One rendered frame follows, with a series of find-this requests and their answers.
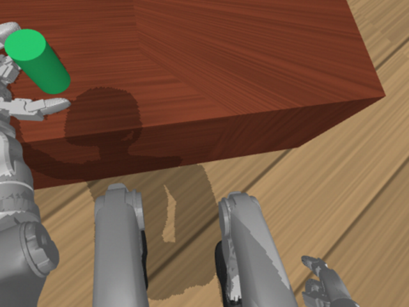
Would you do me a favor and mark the right robot hand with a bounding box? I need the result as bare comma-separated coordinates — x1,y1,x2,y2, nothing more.
301,256,351,307

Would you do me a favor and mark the right robot foot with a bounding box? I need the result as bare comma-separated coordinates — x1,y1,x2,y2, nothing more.
215,241,242,307

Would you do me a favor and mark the can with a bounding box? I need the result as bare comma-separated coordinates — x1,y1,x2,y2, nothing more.
4,29,70,94

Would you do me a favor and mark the left robot hand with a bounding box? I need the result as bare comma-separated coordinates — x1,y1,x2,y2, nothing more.
0,22,71,124

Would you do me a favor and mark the left robot arm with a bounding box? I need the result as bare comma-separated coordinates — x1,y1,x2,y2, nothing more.
0,120,59,307

